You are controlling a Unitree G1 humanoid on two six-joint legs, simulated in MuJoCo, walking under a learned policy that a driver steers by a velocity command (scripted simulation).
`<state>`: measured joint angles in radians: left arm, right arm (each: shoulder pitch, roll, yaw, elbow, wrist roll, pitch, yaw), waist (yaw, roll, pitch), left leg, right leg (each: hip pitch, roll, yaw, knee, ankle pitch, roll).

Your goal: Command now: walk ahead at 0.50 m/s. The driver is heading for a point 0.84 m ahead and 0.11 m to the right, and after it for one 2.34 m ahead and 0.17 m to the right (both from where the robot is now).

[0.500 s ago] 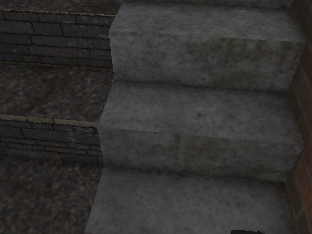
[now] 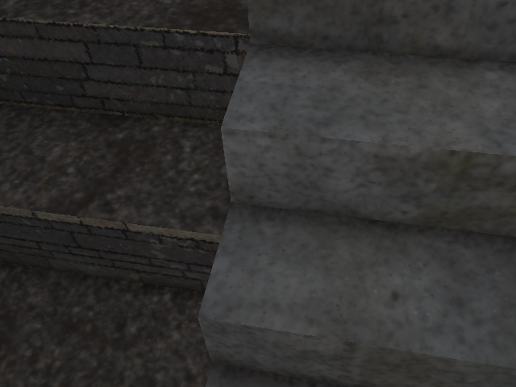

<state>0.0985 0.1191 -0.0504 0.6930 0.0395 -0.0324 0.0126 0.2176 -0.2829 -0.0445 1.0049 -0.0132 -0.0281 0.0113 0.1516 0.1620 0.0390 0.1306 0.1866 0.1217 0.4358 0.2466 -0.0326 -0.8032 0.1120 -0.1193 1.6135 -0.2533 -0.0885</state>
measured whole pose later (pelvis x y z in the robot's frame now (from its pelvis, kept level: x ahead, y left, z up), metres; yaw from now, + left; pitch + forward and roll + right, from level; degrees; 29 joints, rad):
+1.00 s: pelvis +0.19 -0.03 +0.30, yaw -5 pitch -3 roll +2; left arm 0.31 0.18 0.02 0.94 0.00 0.04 0.05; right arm 0.29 -0.13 0.01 0.93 0.03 0.03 -0.09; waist 0.01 -0.04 -0.02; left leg -0.36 0.00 0.08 0.77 -0.42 -0.01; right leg -0.34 -0.05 -0.12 0.67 -0.38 -0.11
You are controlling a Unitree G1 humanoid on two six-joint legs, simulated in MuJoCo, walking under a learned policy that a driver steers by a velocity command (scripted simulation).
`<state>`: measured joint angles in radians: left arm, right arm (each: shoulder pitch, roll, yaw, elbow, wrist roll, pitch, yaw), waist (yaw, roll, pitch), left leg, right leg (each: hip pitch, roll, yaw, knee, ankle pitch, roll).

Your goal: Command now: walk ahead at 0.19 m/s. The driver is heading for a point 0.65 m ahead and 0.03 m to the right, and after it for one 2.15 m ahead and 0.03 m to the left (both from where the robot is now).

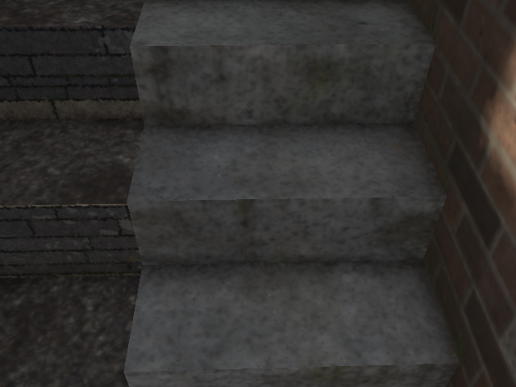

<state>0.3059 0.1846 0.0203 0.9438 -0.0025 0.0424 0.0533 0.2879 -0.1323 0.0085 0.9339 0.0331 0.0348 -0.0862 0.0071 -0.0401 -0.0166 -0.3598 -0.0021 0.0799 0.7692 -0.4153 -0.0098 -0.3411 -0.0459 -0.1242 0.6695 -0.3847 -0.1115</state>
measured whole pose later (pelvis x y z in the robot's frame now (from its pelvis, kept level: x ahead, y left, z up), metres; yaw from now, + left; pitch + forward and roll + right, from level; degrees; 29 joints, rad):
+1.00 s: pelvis +0.10 -0.10 +0.11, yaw +0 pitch -5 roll +2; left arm 0.30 0.20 0.02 0.63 0.01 0.04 0.09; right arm 0.33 -0.21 -0.04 0.79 0.03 0.14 -0.04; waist -0.05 0.12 0.08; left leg -0.52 -0.09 -0.20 1.66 -0.14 -0.14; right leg -0.61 -0.26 -0.09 1.16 -0.68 0.06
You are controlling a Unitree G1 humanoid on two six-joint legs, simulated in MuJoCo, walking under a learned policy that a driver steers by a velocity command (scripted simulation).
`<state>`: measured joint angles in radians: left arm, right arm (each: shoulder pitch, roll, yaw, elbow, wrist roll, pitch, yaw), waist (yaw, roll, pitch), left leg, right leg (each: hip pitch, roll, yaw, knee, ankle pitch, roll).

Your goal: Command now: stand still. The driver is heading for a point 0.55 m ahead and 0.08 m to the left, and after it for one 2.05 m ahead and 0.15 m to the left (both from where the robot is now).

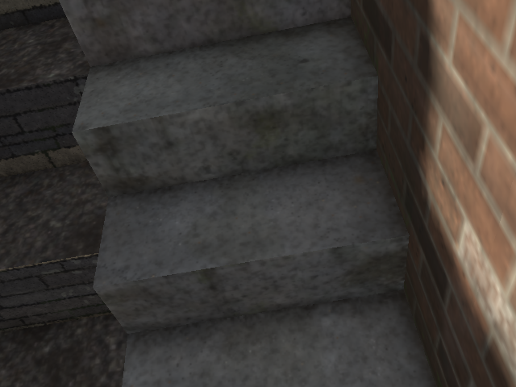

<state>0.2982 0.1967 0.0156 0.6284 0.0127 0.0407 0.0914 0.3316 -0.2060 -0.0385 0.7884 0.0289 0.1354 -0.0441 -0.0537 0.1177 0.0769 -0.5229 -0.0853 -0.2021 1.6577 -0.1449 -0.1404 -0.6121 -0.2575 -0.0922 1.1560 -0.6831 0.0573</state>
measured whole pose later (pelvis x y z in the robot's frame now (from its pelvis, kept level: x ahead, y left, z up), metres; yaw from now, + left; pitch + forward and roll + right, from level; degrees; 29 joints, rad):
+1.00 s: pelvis -0.18 +0.09 -0.11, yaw +1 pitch -2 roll +1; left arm 0.21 0.24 0.03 0.89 0.00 -0.01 0.07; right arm 0.25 -0.16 0.01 0.75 0.00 0.04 -0.08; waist -0.03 -0.04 0.09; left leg -0.34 0.01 -0.01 0.46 -0.08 -0.02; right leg -0.26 -0.06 0.05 0.67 -0.42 0.05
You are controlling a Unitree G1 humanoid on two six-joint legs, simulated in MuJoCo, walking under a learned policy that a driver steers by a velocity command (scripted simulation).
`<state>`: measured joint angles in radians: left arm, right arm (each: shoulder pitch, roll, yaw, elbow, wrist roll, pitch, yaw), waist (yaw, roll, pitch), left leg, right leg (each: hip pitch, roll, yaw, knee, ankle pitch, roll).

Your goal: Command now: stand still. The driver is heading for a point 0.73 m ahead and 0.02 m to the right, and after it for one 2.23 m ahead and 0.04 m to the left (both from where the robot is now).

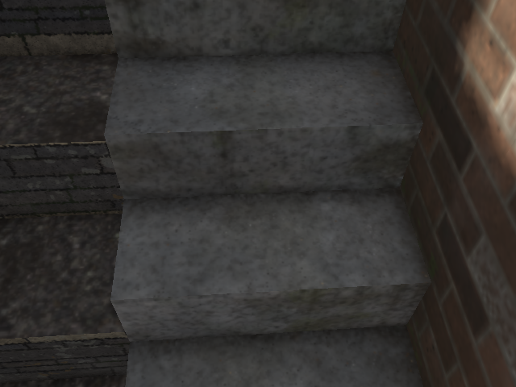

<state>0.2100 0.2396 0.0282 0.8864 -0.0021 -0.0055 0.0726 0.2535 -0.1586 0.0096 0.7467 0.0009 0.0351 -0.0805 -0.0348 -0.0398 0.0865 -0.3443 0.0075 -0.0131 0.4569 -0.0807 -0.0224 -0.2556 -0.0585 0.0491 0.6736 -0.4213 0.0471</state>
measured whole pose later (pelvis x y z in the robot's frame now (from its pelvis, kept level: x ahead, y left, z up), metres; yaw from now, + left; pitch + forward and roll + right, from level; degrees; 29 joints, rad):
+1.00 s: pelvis -0.17 +0.00 -0.20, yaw +0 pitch -3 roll +3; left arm 0.30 0.19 -0.01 0.86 0.03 0.02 0.05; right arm 0.18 -0.13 0.03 0.71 0.04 0.01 -0.05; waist -0.01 -0.07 0.02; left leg -0.30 0.04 0.04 0.57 -0.23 -0.05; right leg -0.26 -0.04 0.04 0.67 -0.36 0.02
